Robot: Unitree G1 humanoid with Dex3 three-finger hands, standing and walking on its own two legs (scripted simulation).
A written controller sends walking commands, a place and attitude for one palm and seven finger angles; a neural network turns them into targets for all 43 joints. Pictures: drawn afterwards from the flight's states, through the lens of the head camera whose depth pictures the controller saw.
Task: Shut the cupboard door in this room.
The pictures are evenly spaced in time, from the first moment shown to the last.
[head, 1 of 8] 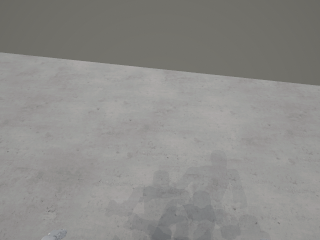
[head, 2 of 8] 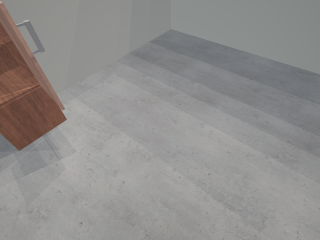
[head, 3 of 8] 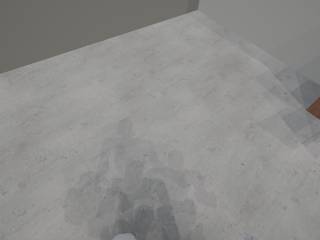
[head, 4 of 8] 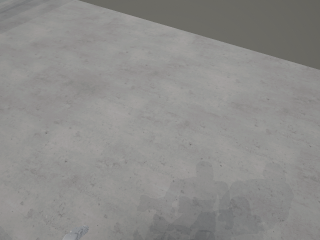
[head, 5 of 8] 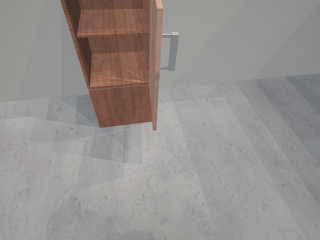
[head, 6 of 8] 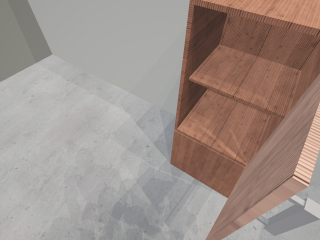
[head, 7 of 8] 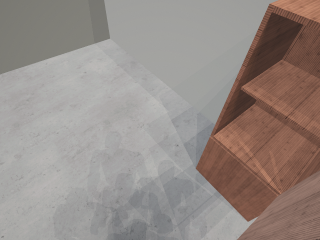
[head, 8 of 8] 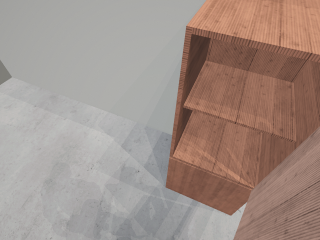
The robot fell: no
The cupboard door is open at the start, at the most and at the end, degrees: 84 90 79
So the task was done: no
